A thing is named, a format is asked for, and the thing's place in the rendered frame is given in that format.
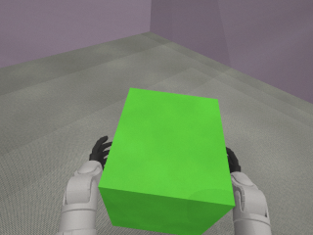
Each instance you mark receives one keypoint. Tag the robot right hand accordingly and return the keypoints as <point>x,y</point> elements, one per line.
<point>232,161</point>

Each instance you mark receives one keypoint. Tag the carton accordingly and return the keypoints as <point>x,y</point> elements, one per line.
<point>167,169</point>

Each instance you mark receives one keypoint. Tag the left robot forearm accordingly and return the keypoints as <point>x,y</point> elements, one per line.
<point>80,201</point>

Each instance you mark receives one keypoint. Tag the robot left hand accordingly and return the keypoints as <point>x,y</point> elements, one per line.
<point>98,154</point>

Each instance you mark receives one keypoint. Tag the right robot forearm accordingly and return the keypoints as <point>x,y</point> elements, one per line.
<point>250,213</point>

